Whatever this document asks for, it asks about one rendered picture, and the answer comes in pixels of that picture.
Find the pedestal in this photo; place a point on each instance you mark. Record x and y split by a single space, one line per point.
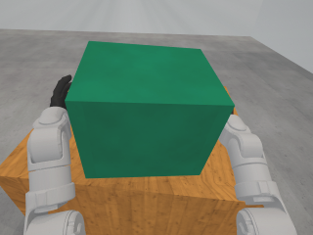
204 204

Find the right robot upper arm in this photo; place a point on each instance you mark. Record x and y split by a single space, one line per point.
263 221

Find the left robot upper arm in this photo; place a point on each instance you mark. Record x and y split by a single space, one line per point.
58 223

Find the carton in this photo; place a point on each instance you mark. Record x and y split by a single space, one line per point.
145 111

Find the right robot forearm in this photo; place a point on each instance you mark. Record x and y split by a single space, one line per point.
254 184

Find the left robot forearm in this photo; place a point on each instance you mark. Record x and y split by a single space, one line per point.
48 160

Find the left robot hand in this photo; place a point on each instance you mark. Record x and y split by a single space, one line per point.
60 92

